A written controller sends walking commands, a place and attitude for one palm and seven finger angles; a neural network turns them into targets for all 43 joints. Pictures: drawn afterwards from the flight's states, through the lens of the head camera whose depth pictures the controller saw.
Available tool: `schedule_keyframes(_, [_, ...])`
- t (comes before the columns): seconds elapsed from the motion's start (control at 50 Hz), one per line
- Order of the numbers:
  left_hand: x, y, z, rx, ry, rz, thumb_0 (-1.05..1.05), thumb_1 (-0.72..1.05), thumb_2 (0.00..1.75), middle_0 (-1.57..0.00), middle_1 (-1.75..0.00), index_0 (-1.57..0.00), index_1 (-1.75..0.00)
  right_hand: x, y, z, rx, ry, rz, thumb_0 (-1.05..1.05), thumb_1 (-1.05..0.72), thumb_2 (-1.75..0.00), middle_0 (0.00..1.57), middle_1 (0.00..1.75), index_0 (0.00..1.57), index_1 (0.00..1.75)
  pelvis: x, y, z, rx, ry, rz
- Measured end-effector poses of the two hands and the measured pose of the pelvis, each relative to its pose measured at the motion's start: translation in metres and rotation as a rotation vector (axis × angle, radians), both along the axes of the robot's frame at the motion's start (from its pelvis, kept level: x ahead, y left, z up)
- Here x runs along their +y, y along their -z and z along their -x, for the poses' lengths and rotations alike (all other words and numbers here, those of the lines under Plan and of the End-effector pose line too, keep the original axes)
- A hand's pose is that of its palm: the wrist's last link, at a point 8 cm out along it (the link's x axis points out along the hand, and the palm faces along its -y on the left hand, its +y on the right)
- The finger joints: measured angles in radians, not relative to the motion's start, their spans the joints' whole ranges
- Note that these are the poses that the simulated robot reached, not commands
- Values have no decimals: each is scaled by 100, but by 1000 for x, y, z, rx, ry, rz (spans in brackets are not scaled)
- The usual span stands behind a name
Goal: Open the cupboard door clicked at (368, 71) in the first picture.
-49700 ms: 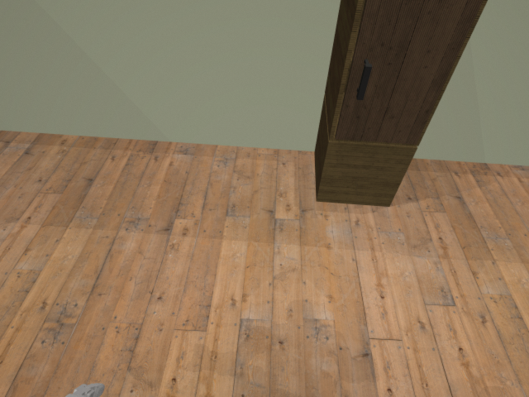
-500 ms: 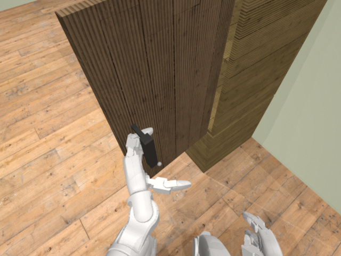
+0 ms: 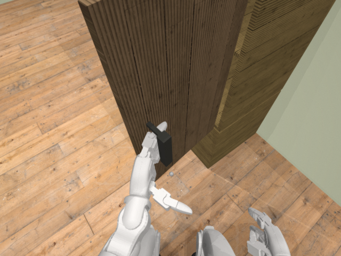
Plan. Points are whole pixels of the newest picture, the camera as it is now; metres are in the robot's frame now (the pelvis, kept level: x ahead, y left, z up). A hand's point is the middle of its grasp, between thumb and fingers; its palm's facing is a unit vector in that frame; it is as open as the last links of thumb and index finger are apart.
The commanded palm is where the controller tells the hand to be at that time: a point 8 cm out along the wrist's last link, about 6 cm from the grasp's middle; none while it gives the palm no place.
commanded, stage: slide the hand sideways off the handle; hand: left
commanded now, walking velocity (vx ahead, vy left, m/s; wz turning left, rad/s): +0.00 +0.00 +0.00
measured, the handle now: (159, 144) +0.36 +0.04 +0.04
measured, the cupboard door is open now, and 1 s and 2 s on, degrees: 98 98 98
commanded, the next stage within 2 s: draw the hand back to the body in 0.94 s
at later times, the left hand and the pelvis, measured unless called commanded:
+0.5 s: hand (154, 192) +0.25 +0.05 +0.04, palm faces -0.07 -1.00 +0.03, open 16.3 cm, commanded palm +0.22 +0.10 +0.04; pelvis +0.01 +0.01 +0.00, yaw +0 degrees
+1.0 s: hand (131, 212) +0.21 +0.09 +0.04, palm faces -0.04 -1.00 +0.02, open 16.3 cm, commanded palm +0.19 +0.14 +0.04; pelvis +0.02 +0.00 -0.01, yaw +0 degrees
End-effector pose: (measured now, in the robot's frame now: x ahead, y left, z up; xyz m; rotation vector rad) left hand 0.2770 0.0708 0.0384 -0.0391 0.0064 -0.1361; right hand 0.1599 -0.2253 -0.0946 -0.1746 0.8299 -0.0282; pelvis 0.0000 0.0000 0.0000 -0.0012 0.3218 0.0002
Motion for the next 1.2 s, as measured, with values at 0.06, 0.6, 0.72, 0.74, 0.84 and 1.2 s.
schedule_keyframes(0.06, [-1, -1, 3, 9, -24, 6, -1, -50, 30, -16, -32, -15, -33, 0, 0, 4, 14, 11, 2, 1, -91, -90, 20, 30, 20, 30, 3, 0, -2, 6, 8, -3])
schedule_keyframes(0.6, [38, -3, 49, 43, -70, -12, -1, -50, 30, -15, -30, -16, -31, 21, -14, -46, -98, -33, -9, 1, -91, -90, 21, 30, 20, 30, 5, 4, -18, 22, 6, 6])
schedule_keyframes(0.72, [47, -2, 57, 57, -77, -20, -1, -50, 30, -15, -30, -17, -31, 17, -13, -47, -99, -29, -2, 1, -91, -90, 21, 30, 21, 30, 2, 6, -21, 27, 5, 6])
schedule_keyframes(0.74, [49, -2, 59, 60, -80, -22, -1, -50, 30, -15, -30, -17, -31, 16, -13, -47, -98, -27, -1, 1, -91, -90, 21, 30, 21, 30, 2, 6, -21, 28, 5, 6])
schedule_keyframes(0.84, [61, -2, 68, 70, -101, -26, -1, -50, 30, -15, -30, -16, -31, 10, -10, -45, -95, -17, 8, 1, -91, -90, 21, 30, 21, 30, -1, 8, -22, 32, 5, 7])
schedule_keyframes(1.2, [86, -25, 77, 19, -82, -65, -1, -50, 30, -15, -30, -15, -30, 8, -12, -39, -125, 22, 11, 1, -91, -90, 20, 30, 20, 30, -1, 10, -13, 2, 4, 18])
